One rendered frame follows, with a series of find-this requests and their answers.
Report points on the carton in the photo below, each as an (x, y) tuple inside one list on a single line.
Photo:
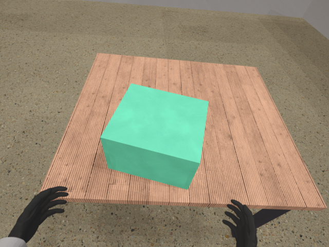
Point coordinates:
[(156, 135)]

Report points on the table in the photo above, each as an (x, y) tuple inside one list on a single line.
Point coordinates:
[(248, 154)]

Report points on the robot right hand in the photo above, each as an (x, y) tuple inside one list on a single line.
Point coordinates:
[(245, 233)]

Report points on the robot left hand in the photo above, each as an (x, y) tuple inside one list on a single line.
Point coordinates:
[(37, 211)]

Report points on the left robot forearm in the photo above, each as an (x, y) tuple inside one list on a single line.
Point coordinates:
[(12, 242)]

